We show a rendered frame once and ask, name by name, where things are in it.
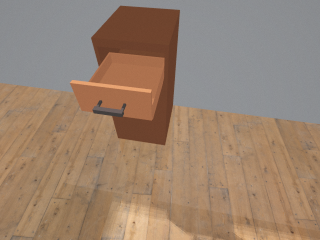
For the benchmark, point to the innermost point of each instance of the drawer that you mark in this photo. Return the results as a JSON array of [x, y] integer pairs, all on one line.
[[134, 80]]

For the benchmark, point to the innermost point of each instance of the handle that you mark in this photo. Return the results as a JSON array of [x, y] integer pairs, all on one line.
[[108, 111]]

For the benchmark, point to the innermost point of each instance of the cabinet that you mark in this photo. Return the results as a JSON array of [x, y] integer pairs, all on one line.
[[143, 31]]

